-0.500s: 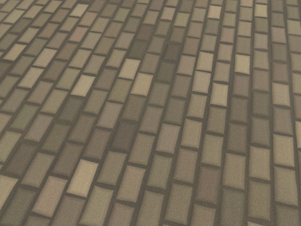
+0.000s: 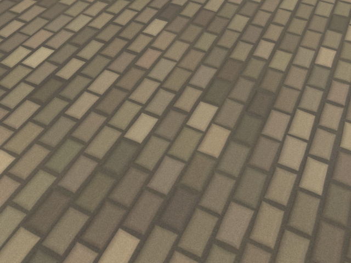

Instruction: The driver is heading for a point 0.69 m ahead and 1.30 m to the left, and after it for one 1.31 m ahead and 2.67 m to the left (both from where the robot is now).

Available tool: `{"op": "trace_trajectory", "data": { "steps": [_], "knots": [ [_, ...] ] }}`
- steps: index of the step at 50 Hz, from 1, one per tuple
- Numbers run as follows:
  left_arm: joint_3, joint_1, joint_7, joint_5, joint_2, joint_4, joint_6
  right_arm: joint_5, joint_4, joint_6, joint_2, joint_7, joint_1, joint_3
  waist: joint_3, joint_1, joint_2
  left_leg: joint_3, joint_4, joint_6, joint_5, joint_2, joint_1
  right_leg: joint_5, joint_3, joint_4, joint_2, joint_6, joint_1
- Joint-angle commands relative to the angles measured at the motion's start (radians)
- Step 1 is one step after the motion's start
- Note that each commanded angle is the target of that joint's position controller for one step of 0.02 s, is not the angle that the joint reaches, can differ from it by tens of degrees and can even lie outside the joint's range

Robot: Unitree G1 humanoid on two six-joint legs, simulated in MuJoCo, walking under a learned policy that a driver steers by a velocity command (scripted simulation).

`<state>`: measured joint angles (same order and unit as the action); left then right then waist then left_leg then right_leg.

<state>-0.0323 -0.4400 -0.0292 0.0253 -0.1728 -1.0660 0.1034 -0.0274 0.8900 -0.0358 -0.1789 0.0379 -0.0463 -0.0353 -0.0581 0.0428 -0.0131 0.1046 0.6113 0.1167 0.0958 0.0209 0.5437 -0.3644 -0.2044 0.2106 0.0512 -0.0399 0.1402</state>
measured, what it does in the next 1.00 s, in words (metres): walks ahead, turning left: left foot, then right foot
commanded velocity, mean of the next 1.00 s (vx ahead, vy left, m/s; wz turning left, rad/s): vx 0.50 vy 0.00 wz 0.56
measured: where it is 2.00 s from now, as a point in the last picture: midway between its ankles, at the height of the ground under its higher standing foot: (72, 160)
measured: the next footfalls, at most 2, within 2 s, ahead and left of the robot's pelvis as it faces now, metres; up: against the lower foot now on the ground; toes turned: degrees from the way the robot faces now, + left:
left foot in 0.06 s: +0.18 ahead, +0.07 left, +0.00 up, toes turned +7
right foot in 0.60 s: +0.53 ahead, -0.02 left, +0.00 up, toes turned +22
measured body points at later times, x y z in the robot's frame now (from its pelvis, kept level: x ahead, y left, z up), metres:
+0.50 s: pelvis +0.27 +0.03 +0.01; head +0.30 +0.05 +0.46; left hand +0.42 +0.30 -0.09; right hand +0.29 -0.25 -0.11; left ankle +0.15 +0.07 -0.73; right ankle +0.47 -0.08 -0.68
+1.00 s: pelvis +0.52 +0.09 +0.01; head +0.54 +0.11 +0.46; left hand +0.36 +0.31 -0.12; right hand +0.81 +0.00 -0.09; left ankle +0.57 +0.28 -0.68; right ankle +0.50 -0.04 -0.73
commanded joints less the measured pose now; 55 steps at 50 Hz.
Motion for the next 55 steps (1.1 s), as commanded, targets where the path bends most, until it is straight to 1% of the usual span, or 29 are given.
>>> {"op": "trace_trajectory", "data": {
  "steps": [1,2,3,4,5,6,7,8,10,13,19,24,26,27,29,30,31,32,33,34,35,36,38,40,42,47,51,53,55],
  "knots": [
    [-0.035,-0.035,-0.013,0.004,-0.176,0.022,-0.009,-0.004,-0.025,-0.016,-0.093,-0.009,-0.101,-0.033,0.051,-0.086,0.107,0.07,-0.036,0.068,0.128,-0.098,-0.141,1.174,0.017,0.307,-0.301,-0.09,0.013],
    [-0.038,-0.021,-0.011,-0.001,-0.188,0.033,-0.017,-0.011,0.018,-0.023,-0.119,-0.012,-0.241,-0.049,0.124,-0.147,0.095,0.054,-0.108,0.1,0.096,-0.118,-0.325,1.106,-0.005,0.509,-0.287,-0.072,-0.062],
    [-0.033,0.005,-0.005,-0.008,-0.179,0.072,-0.016,-0.028,0.049,-0.026,-0.201,-0.022,-0.392,-0.079,0.22,-0.215,0.024,-0.163,-0.146,0.166,0.163,0.033,-0.576,0.809,-0.013,0.808,-0.261,-0.044,-0.284],
    [-0.023,-0.021,0.019,-0.033,-0.095,0.14,-0.003,-0.011,0.025,-0.013,-0.296,-0.029,-0.387,-0.105,0.322,-0.154,-0.268,-0.761,-0.271,0.344,0.139,0.338,-0.877,-0.104,0.015,1.234,-0.007,0.021,-0.733],
    [-0.035,0.085,0.025,-0.016,-0.171,0.165,0.008,0.01,0.027,0.003,-0.286,-0.029,-0.374,-0.1,0.303,-0.165,-0.069,-0.792,-0.327,0.344,0.103,0.326,-0.859,-0.098,0.222,1.289,-0.032,0.005,-0.871],
    [-0.031,0.161,0.03,-0.022,-0.156,0.197,0.022,0.015,0.023,0.004,-0.249,-0.036,-0.306,-0.09,0.177,-0.139,-0.026,-0.644,-0.336,0.302,0.059,0.305,-0.744,-0.011,0.245,1.232,-0.095,-0.001,-0.913],
    [-0.031,0.159,0.028,-0.023,-0.153,0.194,0.028,0.015,0.023,0.0,-0.19,-0.035,-0.263,-0.076,0.09,-0.093,0.057,-0.552,-0.364,0.25,-0.053,0.263,-0.595,0.043,0.241,1.12,-0.132,0.002,-0.855],
    [-0.033,0.172,0.026,-0.007,-0.146,0.201,0.014,0.018,0.021,-0.008,-0.164,-0.039,-0.233,-0.067,0.052,-0.057,0.071,-0.48,-0.375,0.212,-0.131,0.208,-0.498,0.05,0.247,1.039,-0.156,0.014,-0.796],
    [-0.03,0.136,0.03,0.022,-0.123,0.201,-0.03,0.028,0.017,-0.026,-0.15,-0.042,-0.223,-0.057,0.055,-0.017,0.04,-0.398,-0.388,0.187,-0.22,0.147,-0.406,0.049,0.24,0.958,-0.162,0.042,-0.704],
    [-0.028,0.199,0.039,0.024,-0.117,0.24,-0.06,0.03,0.02,-0.039,-0.2,-0.04,-0.269,-0.067,0.038,-0.018,0.006,-0.364,-0.415,0.181,-0.234,0.106,-0.363,0.111,0.211,0.843,-0.16,0.077,-0.731],
    [-0.024,0.437,0.046,0.014,-0.136,0.337,-0.067,0.027,0.018,-0.029,-0.206,-0.037,-0.395,-0.068,0.015,-0.106,-0.038,-0.401,-0.405,0.118,-0.232,0.082,-0.474,0.322,0.21,0.599,-0.137,0.095,-0.845],
    [-0.01,0.572,0.054,0.005,-0.142,0.407,-0.053,0.013,0.01,-0.024,-0.218,-0.049,-0.459,-0.068,0.007,-0.149,-0.056,-0.449,-0.33,0.117,-0.34,0.098,-0.591,0.32,0.211,0.456,-0.089,0.076,-0.854],
    [-0.009,0.565,0.054,0.0,-0.158,0.423,-0.043,0.009,-0.001,-0.024,-0.233,-0.057,-0.446,-0.072,0.008,-0.132,-0.069,-0.475,-0.291,0.098,-0.382,0.11,-0.6,0.296,0.223,0.385,-0.073,0.057,-0.782],
    [-0.012,0.521,0.051,-0.002,-0.17,0.417,-0.038,0.008,-0.012,-0.024,-0.244,-0.06,-0.417,-0.075,0.015,-0.104,-0.077,-0.479,-0.265,0.078,-0.414,0.109,-0.574,0.269,0.225,0.343,-0.06,0.044,-0.695],
    [-0.031,0.313,0.034,-0.005,-0.215,0.359,-0.024,0.011,-0.033,-0.032,-0.267,-0.051,-0.354,-0.08,0.105,-0.006,-0.057,-0.453,-0.078,0.03,-0.577,0.057,-0.492,0.228,0.202,0.267,-0.011,0.006,-0.381],
    [-0.046,0.165,0.02,0.007,-0.256,0.331,-0.01,0.022,-0.044,-0.041,-0.251,-0.039,-0.338,-0.076,0.201,0.065,-0.002,-0.409,0.132,0.007,-0.474,-0.006,-0.385,0.223,0.272,0.234,-0.095,-0.029,-0.147],
    [-0.064,0.036,0.002,0.036,-0.344,0.337,-0.011,0.051,-0.084,-0.047,-0.153,-0.036,-0.383,-0.052,0.367,0.082,0.151,-0.306,0.438,-0.022,-0.043,-0.094,-0.182,0.049,0.581,0.209,-0.379,-0.089,0.119],
    [-0.073,0.09,0.008,0.027,-0.368,0.34,-0.029,0.048,-0.108,-0.041,-0.163,-0.039,-0.461,-0.052,0.418,0.001,0.337,-0.232,0.611,-0.027,0.464,-0.173,0.023,0.02,0.987,0.08,-0.52,-0.183,0.159],
    [-0.059,0.17,0.013,0.016,-0.273,0.359,-0.04,0.016,-0.071,-0.022,-0.211,-0.047,-0.447,-0.057,0.259,-0.03,0.162,-0.233,0.694,-0.024,0.385,-0.076,0.089,-0.089,0.91,0.078,-0.493,-0.186,0.013],
    [-0.038,0.221,0.017,0.008,-0.189,0.365,-0.04,0.004,-0.071,-0.016,-0.204,-0.035,-0.372,-0.055,0.133,-0.025,0.042,-0.218,0.664,-0.032,0.301,-0.04,0.083,-0.063,0.737,0.057,-0.432,-0.165,-0.126],
    [-0.029,0.24,0.019,0.011,-0.162,0.357,-0.038,0.004,-0.079,-0.011,-0.18,-0.026,-0.341,-0.051,0.068,-0.039,0.036,-0.208,0.61,-0.038,0.26,-0.01,0.06,0.04,0.6,0.023,-0.378,-0.135,-0.219],
    [-0.027,0.226,0.016,0.009,-0.162,0.34,-0.031,-0.008,-0.091,-0.001,-0.174,-0.017,-0.321,-0.051,0.045,-0.048,0.085,-0.201,0.573,-0.046,0.246,0.013,0.043,0.126,0.509,0.003,-0.345,-0.119,-0.266],
    [-0.03,0.19,0.023,0.0,-0.174,0.315,-0.011,-0.011,-0.099,0.021,-0.161,0.0,-0.323,-0.047,0.048,-0.06,0.122,-0.179,0.567,-0.054,0.221,0.021,0.022,0.282,0.405,-0.018,-0.325,-0.117,-0.298],
    [-0.035,0.165,0.03,-0.01,-0.18,0.299,0.005,-0.009,-0.129,0.03,-0.154,0.011,-0.262,-0.043,0.044,-0.06,0.111,-0.175,0.546,-0.061,0.172,0.035,0.081,0.378,0.33,-0.041,-0.329,-0.127,-0.273],
    [-0.038,0.145,0.03,-0.009,-0.183,0.287,0.008,-0.01,-0.158,0.032,-0.15,0.02,-0.192,-0.039,0.035,-0.053,0.099,-0.166,0.503,-0.07,0.107,0.047,0.141,0.418,0.259,-0.058,-0.322,-0.128,-0.247],
    [-0.042,0.106,0.031,-0.008,-0.195,0.261,0.003,-0.003,-0.221,0.024,-0.117,0.041,-0.023,-0.016,0.001,-0.022,0.098,-0.094,0.224,-0.073,-0.077,0.048,0.107,0.462,0.096,-0.062,-0.284,-0.097,-0.237],
    [-0.052,0.047,0.022,-0.008,-0.232,0.235,-0.009,-0.011,-0.265,0.024,-0.125,0.05,0.077,-0.011,-0.026,0.005,0.098,-0.025,0.065,-0.038,-0.019,0.033,0.058,0.527,0.044,-0.034,-0.32,-0.079,-0.151],
    [-0.055,0.025,0.017,-0.006,-0.252,0.22,-0.025,-0.019,-0.275,0.026,-0.137,0.045,0.081,-0.016,-0.014,0.0,0.104,0.01,0.017,-0.006,0.081,-0.006,0.014,0.724,0.009,0.051,-0.332,-0.067,-0.085],
    [-0.06,0.016,0.011,-0.005,-0.283,0.212,-0.043,-0.026,-0.251,0.022,-0.161,0.032,-0.021,-0.03,0.063,-0.048,0.12,0.04,-0.023,0.038,0.182,-0.083,-0.131,1.016,-0.028,0.272,-0.334,-0.057,-0.051]
  ]
}}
